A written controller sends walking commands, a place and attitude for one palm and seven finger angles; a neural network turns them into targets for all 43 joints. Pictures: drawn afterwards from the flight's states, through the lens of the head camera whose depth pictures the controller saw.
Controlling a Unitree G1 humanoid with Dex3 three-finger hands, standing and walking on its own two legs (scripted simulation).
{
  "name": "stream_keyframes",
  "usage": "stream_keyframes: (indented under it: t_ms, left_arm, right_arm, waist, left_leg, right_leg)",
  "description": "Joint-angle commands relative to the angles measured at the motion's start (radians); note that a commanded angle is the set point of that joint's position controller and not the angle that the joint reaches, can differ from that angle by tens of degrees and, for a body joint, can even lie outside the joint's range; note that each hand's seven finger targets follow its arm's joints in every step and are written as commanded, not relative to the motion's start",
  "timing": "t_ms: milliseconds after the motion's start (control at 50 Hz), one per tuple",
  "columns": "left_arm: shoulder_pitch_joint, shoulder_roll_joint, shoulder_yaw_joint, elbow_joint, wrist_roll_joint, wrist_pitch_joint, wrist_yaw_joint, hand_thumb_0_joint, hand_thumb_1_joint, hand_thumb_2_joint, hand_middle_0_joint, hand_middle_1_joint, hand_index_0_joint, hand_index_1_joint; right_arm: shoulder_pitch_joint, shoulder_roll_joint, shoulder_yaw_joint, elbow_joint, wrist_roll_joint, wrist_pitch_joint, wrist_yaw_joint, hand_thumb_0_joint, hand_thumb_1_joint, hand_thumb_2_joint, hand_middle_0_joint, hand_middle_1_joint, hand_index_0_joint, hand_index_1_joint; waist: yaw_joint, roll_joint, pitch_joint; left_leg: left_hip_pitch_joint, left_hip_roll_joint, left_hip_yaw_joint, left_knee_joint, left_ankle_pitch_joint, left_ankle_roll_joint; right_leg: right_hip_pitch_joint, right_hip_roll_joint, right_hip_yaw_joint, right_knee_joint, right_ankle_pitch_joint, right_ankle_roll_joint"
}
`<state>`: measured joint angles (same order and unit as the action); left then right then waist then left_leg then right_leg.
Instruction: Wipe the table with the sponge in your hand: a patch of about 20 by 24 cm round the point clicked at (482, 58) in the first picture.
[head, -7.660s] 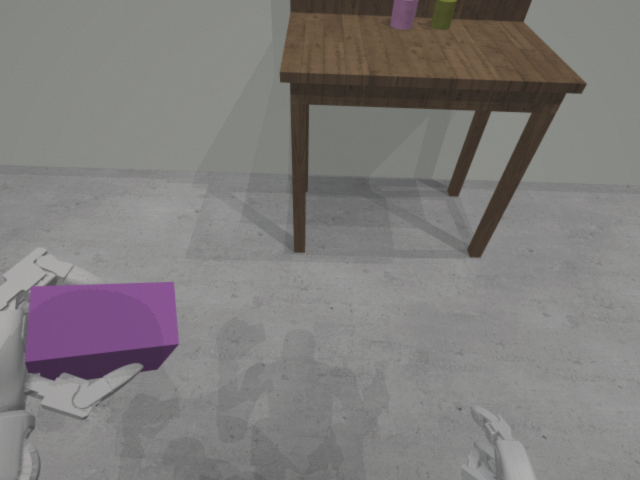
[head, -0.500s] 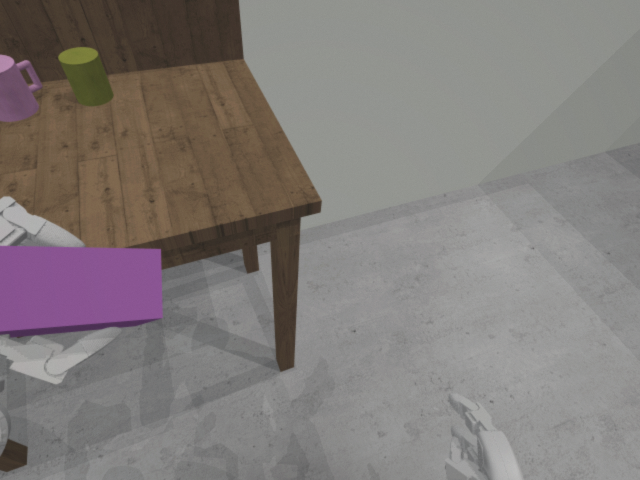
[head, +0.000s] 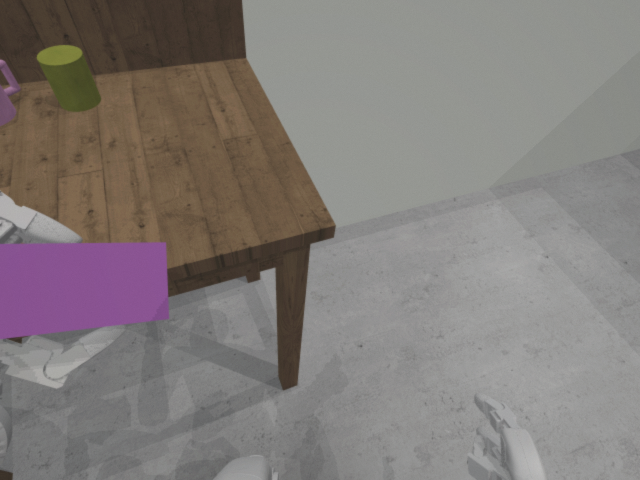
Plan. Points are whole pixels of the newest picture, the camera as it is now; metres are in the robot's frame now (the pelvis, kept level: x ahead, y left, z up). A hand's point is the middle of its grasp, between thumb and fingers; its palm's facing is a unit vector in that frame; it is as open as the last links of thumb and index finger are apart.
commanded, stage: shuffle to correct the standing spot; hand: left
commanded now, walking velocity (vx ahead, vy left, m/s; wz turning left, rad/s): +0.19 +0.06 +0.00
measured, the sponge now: (104, 287) +0.23 +0.21 +0.18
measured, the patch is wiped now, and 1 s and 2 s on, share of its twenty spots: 0.00 0.00 0.00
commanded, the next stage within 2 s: come to a stop and stand still in 0.50 s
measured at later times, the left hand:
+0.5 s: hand (107, 211) +0.30 +0.24 +0.19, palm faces +0.44 -0.79 -0.42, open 10.4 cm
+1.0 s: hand (103, 169) +0.34 +0.26 +0.20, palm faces +0.43 -0.80 -0.42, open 10.4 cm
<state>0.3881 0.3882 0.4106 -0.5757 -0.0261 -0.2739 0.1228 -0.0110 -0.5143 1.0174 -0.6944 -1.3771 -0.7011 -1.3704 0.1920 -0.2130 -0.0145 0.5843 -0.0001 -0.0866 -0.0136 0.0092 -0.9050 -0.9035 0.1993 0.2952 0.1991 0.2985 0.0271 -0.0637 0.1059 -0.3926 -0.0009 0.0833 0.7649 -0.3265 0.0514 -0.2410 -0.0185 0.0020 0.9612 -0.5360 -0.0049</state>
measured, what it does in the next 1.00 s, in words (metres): walks ahead: right foot, then left foot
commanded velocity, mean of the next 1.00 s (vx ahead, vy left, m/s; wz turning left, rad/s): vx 0.03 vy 0.03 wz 0.00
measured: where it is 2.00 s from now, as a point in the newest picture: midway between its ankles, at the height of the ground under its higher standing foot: outside the picture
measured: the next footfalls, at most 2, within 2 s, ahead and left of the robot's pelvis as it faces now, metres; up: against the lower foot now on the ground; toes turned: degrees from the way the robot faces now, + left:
right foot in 0.28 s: +0.13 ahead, -0.11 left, +0.00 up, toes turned -7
left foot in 0.62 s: +0.17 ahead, +0.13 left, +0.00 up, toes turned +3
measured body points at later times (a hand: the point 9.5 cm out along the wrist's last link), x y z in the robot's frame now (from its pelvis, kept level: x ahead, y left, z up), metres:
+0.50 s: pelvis +0.09 -0.01 +0.03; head +0.11 -0.01 +0.48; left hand +0.27 +0.28 +0.22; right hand +0.26 -0.26 -0.06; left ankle +0.11 +0.13 -0.65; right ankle +0.09 -0.11 -0.71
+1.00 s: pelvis +0.15 +0.01 +0.03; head +0.16 +0.00 +0.48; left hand +0.32 +0.30 +0.23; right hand +0.33 -0.17 -0.06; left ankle +0.16 +0.14 -0.70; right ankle +0.16 -0.07 -0.71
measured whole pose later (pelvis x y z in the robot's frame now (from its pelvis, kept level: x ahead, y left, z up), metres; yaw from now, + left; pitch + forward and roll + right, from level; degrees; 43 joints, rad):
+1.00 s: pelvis +0.15 +0.01 +0.03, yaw +2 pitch +0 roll -1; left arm 0.48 0.35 0.34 -0.51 -0.03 -0.16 0.13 -0.01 -0.52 1.02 -0.70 -1.37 -0.70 -1.37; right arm 0.20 -0.15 0.07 0.59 -0.01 -0.11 -0.03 0.01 -0.90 -0.90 0.20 0.30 0.20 0.30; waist 0.02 0.04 0.01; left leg -0.30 0.07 0.05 0.58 -0.27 -0.03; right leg -0.23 0.04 -0.09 0.49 -0.25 -0.06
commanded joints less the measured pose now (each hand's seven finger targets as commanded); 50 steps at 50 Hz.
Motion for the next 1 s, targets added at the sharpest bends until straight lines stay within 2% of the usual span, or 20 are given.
stream_keyframes:
  t_ms: [0,40,120,220,240,260,280,300,340,380,440,560,600,620,640,660,720,840,920,980]
  left_arm:
    - [-0.153,0.200,0.121,-0.160,-0.021,-0.031,-0.001,0.000,0.100,1.300,-1.200,-1.600,-1.200,-1.600]
    - [-0.106,0.178,0.118,-0.155,-0.016,-0.027,-0.009,0.000,0.100,1.300,-1.200,-1.600,-1.200,-1.600]
    - [0.049,0.137,0.102,-0.163,-0.018,-0.021,-0.016,0.000,0.100,1.300,-1.200,-1.600,-1.200,-1.600]
    - [0.046,0.164,0.122,-0.135,-0.008,-0.001,0.013,0.000,0.100,1.300,-1.200,-1.600,-1.200,-1.600]
    - [0.024,0.175,0.130,-0.125,-0.003,-0.004,0.022,0.000,0.100,1.300,-1.200,-1.600,-1.200,-1.600]
    - [0.014,0.189,0.136,-0.102,0.006,-0.004,0.028,0.000,0.100,1.300,-1.200,-1.600,-1.200,-1.600]
    - [-0.011,0.216,0.154,-0.086,0.008,0.001,0.032,0.000,0.100,1.300,-1.200,-1.600,-1.200,-1.600]
    - [-0.072,0.223,0.152,-0.096,0.006,0.000,0.037,0.000,0.100,1.300,-1.200,-1.600,-1.200,-1.600]
    - [-0.111,0.169,0.089,-0.082,0.006,0.001,0.026,0.000,0.100,1.300,-1.200,-1.600,-1.200,-1.600]
    - [-0.045,0.158,0.077,-0.079,0.016,-0.016,0.030,0.000,0.100,1.300,-1.200,-1.600,-1.200,-1.600]
    - [-0.039,0.147,0.071,-0.115,0.014,-0.033,0.036,0.000,0.100,1.300,-1.200,-1.600,-1.200,-1.600]
    - [-0.011,0.177,0.113,-0.223,-0.005,-0.028,0.055,0.000,0.100,1.300,-1.200,-1.600,-1.200,-1.600]
    - [-0.027,0.185,0.124,-0.244,-0.011,-0.035,0.051,0.000,0.100,1.300,-1.200,-1.600,-1.200,-1.600]
    - [-0.015,0.177,0.122,-0.233,-0.019,-0.033,0.049,0.000,0.100,1.300,-1.200,-1.600,-1.200,-1.600]
    - [0.002,0.168,0.108,-0.205,-0.015,-0.034,0.046,0.000,0.100,1.300,-1.200,-1.600,-1.200,-1.600]
    - [-0.009,0.204,0.129,-0.194,-0.008,-0.025,0.043,0.000,0.100,1.300,-1.200,-1.600,-1.200,-1.600]
    - [-0.042,0.154,0.092,-0.219,-0.006,-0.002,0.044,0.000,0.100,1.300,-1.200,-1.600,-1.200,-1.600]
    - [0.016,0.146,0.067,-0.199,-0.010,0.044,0.034,0.000,0.100,1.300,-1.200,-1.600,-1.200,-1.600]
    - [0.006,0.136,0.059,-0.102,-0.026,0.074,0.035,0.000,0.100,1.300,-1.200,-1.600,-1.200,-1.600]
    - [-0.010,0.146,0.062,-0.060,-0.023,0.078,0.042,0.000,0.100,1.300,-1.200,-1.600,-1.200,-1.600]
  right_arm:
    - [-0.059,-0.106,-0.049,-0.164,-0.004,-0.053,0.000,0.000,-0.900,-0.900,0.200,0.300,0.200,0.300]
    - [-0.053,-0.112,-0.055,-0.153,0.009,-0.055,-0.001,0.000,-0.900,-0.900,0.200,0.300,0.200,0.300]
    - [-0.058,-0.113,-0.041,-0.162,0.016,-0.064,0.005,0.000,-0.900,-0.900,0.200,0.300,0.200,0.300]
    - [-0.046,-0.109,-0.021,-0.162,0.015,-0.063,-0.023,0.000,-0.900,-0.900,0.200,0.300,0.200,0.300]
    - [-0.043,-0.106,-0.021,-0.157,0.011,-0.060,-0.030,0.000,-0.900,-0.900,0.200,0.300,0.200,0.300]
    - [-0.033,-0.095,-0.024,-0.155,0.007,-0.055,-0.033,0.000,-0.900,-0.900,0.200,0.300,0.200,0.300]
    - [-0.030,-0.091,-0.026,-0.153,0.000,-0.050,-0.034,0.000,-0.900,-0.900,0.200,0.300,0.200,0.300]
    - [-0.062,-0.105,-0.028,-0.150,-0.007,-0.048,-0.034,0.000,-0.900,-0.900,0.200,0.300,0.200,0.300]
    - [-0.060,-0.122,-0.043,-0.123,0.007,-0.055,-0.025,0.000,-0.900,-0.900,0.200,0.300,0.200,0.300]
    - [-0.062,-0.097,-0.019,-0.103,-0.003,-0.039,-0.019,0.000,-0.900,-0.900,0.200,0.300,0.200,0.300]
    - [-0.079,-0.073,-0.014,-0.113,-0.007,-0.027,-0.021,0.000,-0.900,-0.900,0.200,0.300,0.200,0.300]
    - [-0.073,-0.083,-0.045,-0.151,-0.006,-0.045,-0.035,0.000,-0.900,-0.900,0.200,0.300,0.200,0.300]
    - [-0.053,-0.108,-0.056,-0.161,0.003,-0.044,-0.041,0.000,-0.900,-0.900,0.200,0.300,0.200,0.300]
    - [-0.049,-0.119,-0.062,-0.166,0.013,-0.047,-0.042,0.000,-0.900,-0.900,0.200,0.300,0.200,0.300]
    - [-0.042,-0.106,-0.058,-0.173,0.008,-0.046,-0.036,0.000,-0.900,-0.900,0.200,0.300,0.200,0.300]
    - [-0.047,-0.095,-0.048,-0.166,-0.010,-0.045,-0.037,0.000,-0.900,-0.900,0.200,0.300,0.200,0.300]
    - [-0.042,-0.094,-0.042,-0.154,0.002,-0.064,-0.028,0.000,-0.900,-0.900,0.200,0.300,0.200,0.300]
    - [-0.050,-0.093,-0.003,-0.159,-0.005,-0.087,-0.025,0.000,-0.900,-0.900,0.200,0.300,0.200,0.300]
    - [-0.042,-0.068,0.002,-0.152,0.003,-0.075,-0.037,0.000,-0.900,-0.900,0.200,0.300,0.200,0.300]
    - [-0.067,-0.060,0.017,-0.135,0.001,-0.057,-0.043,0.000,-0.900,-0.900,0.200,0.300,0.200,0.300]
  waist:
    - [-0.052,0.177,-0.204]
    - [-0.038,0.141,-0.177]
    - [-0.015,0.248,-0.193]
    - [-0.021,0.184,-0.237]
    - [-0.024,0.145,-0.254]
    - [-0.017,0.013,-0.268]
    - [-0.015,-0.169,-0.263]
    - [0.000,-0.160,-0.202]
    - [-0.017,-0.088,-0.139]
    - [-0.011,0.044,-0.140]
    - [-0.012,-0.007,-0.164]
    - [-0.009,-0.008,-0.211]
    - [-0.026,0.164,-0.255]
    - [-0.022,0.293,-0.291]
    - [-0.017,0.321,-0.298]
    - [-0.026,0.331,-0.276]
    - [-0.023,0.249,-0.277]
    - [-0.021,0.264,-0.241]
    - [-0.025,-0.049,-0.237]
    - [-0.013,-0.073,-0.210]
  left_leg:
    - [0.325,0.353,-0.597,-0.420,0.359,0.242]
    - [0.260,0.308,-0.444,-0.414,0.340,0.215]
    - [0.091,0.213,-0.191,-0.456,0.191,0.138]
    - [0.027,0.173,-0.122,-0.328,0.054,0.055]
    - [-0.031,0.150,-0.110,-0.263,-0.022,0.035]
    - [-0.136,0.094,-0.056,-0.086,-0.094,0.011]
    - [-0.289,0.005,-0.009,0.153,-0.190,-0.027]
    - [-0.361,0.020,-0.059,0.348,-0.219,-0.047]
    - [-0.372,0.066,-0.140,0.484,-0.128,-0.059]
    - [-0.327,0.108,-0.132,0.402,-0.058,-0.062]
    - [-0.141,0.095,-0.038,0.130,0.010,-0.056]
    - [0.164,0.007,0.082,-0.220,0.213,-0.056]
    - [0.267,0.080,-0.046,-0.293,0.312,-0.010]
    - [0.389,0.230,-0.244,-0.318,0.514,0.063]
    - [0.417,0.327,-0.380,-0.371,0.709,0.138]
    - [0.404,0.358,-0.429,-0.393,0.769,0.160]
    - [0.365,0.277,-0.195,-0.348,0.738,0.070]
    - [0.170,0.240,-0.118,-0.360,0.444,-0.005]
    - [0.108,0.064,-0.025,-0.181,0.111,-0.088]
    - [0.056,0.030,-0.073,-0.082,-0.023,-0.081]
  right_leg:
    - [-0.395,-0.005,0.055,0.383,-0.024,-0.005]
    - [-0.388,-0.033,0.033,0.304,0.043,0.002]
    - [-0.165,-0.037,-0.076,-0.021,0.198,0.009]
    - [0.123,0.016,-0.176,-0.440,0.294,0.017]
    - [0.207,-0.016,-0.129,-0.499,0.256,0.002]
    - [0.284,-0.132,0.045,-0.568,0.159,-0.052]
    - [0.327,-0.330,0.396,-0.662,0.090,-0.156]
    - [0.283,-0.447,0.519,-0.709,0.111,-0.227]
    - [0.190,-0.433,0.487,-0.705,0.159,-0.240]
    - [0.164,-0.369,0.255,-0.627,0.455,-0.208]
    - [0.095,-0.286,0.032,-0.583,0.631,-0.142]
    - [0.065,-0.239,-0.015,-0.448,0.609,-0.079]
    - [-0.007,-0.152,-0.068,-0.235,0.549,-0.021]
    - [-0.143,-0.051,-0.114,-0.062,0.303,0.025]
    - [-0.233,0.001,-0.062,0.058,-0.034,0.023]
    - [-0.263,-0.018,-0.024,0.087,-0.069,0.020]
    - [-0.155,-0.019,-0.043,-0.136,0.081,0.011]
    - [0.095,0.012,-0.076,-0.523,0.326,0.013]
    - [0.079,-0.148,0.166,-0.630,0.648,-0.063]
    - [0.058,-0.231,0.204,-0.649,0.696,-0.118]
